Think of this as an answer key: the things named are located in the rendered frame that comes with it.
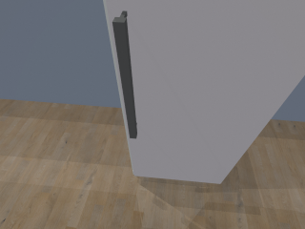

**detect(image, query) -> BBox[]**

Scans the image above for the handle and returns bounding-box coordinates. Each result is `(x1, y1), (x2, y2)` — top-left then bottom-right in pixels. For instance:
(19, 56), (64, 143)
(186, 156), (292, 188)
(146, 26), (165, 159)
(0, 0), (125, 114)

(112, 10), (137, 139)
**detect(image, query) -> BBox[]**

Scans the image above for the fridge door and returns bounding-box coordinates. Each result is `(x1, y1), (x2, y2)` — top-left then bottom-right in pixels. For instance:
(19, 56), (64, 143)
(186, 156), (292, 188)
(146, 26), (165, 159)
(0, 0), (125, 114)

(106, 0), (305, 184)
